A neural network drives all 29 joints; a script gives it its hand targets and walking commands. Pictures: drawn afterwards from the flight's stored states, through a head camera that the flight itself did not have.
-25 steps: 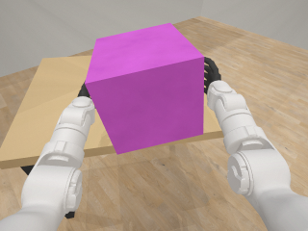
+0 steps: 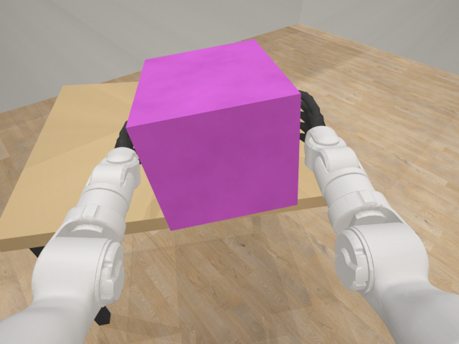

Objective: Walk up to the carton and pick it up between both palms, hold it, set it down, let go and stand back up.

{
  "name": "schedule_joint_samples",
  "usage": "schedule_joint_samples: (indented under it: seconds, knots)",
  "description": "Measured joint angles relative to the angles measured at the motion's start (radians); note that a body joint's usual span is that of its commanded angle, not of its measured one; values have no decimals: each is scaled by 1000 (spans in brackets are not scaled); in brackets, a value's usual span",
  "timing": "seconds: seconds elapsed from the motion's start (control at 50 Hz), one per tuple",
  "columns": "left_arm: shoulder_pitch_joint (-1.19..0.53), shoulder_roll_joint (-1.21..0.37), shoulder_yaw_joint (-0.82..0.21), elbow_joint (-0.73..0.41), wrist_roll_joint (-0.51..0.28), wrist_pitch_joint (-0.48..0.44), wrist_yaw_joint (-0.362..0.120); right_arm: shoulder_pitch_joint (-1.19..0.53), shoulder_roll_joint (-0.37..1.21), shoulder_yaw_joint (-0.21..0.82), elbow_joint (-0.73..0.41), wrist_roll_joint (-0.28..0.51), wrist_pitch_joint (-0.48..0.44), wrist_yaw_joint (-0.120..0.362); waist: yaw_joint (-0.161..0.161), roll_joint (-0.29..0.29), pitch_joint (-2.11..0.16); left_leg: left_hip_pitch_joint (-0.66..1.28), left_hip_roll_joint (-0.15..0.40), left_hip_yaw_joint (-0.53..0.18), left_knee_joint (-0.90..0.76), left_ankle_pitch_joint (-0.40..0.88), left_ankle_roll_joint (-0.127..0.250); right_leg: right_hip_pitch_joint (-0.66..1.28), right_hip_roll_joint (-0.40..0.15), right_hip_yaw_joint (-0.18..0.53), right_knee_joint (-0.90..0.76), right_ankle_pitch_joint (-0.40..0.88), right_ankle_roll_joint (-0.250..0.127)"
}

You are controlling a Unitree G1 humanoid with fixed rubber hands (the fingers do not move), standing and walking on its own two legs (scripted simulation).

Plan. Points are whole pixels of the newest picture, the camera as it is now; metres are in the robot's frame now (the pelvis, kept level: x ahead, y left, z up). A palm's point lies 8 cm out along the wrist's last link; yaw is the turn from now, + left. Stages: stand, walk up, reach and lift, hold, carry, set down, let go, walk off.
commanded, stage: set down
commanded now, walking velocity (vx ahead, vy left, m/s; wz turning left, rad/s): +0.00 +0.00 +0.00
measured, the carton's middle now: (215, 127) +0.52 +0.04 +0.13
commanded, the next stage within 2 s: none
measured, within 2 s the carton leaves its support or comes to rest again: neither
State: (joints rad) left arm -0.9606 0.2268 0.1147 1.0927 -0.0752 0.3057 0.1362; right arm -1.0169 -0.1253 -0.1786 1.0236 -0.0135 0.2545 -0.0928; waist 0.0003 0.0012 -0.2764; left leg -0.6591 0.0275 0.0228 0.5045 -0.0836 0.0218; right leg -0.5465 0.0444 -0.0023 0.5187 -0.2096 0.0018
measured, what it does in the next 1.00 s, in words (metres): stands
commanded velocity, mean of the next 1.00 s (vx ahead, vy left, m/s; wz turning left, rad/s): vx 0.00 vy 0.00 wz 0.00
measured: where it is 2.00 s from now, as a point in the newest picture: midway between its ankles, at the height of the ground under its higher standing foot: outside the picture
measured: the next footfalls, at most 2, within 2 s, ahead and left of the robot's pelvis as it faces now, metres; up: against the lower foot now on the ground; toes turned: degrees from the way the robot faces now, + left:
none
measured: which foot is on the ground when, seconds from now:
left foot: down 0.00-1.00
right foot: down 0.00-1.00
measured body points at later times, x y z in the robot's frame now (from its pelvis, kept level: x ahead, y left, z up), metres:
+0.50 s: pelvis +0.02 -0.01 +0.00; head +0.03 +0.00 +0.45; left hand +0.46 +0.20 +0.11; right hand +0.48 -0.14 +0.17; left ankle +0.09 +0.10 -0.73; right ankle +0.02 -0.12 -0.73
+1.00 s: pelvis +0.03 -0.01 +0.00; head +0.05 +0.00 +0.45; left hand +0.47 +0.20 +0.10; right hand +0.49 -0.14 +0.15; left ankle +0.09 +0.10 -0.73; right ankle +0.02 -0.12 -0.73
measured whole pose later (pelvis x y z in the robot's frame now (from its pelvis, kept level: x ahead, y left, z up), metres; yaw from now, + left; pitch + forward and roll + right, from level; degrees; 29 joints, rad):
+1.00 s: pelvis +0.03 -0.01 +0.00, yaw +0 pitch +16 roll -1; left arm -0.98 0.23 0.15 1.33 -0.08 0.04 0.12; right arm -1.02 -0.10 -0.21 1.16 -0.09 0.05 -0.09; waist 0.00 0.00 -0.28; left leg -0.66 0.03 0.02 0.50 -0.13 0.01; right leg -0.55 0.04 0.00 0.52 -0.25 -0.01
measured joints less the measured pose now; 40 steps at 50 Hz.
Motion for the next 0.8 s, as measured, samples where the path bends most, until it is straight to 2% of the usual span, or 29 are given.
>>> schedule_joint_samples:
  seconds: [0.24,0.8]
  knots:
    - [-14,0,-9,85,0,-87,-1,0,2,0,42,-13,-59,1,0,0,0,0,0,0,0,-12,-4,0,0,0,0,-12,-3]
    - [-14,0,18,187,0,-217,-8,0,15,-4,107,-50,-166,1,0,0,0,0,0,0,0,-41,-15,0,0,0,0,-41,-11]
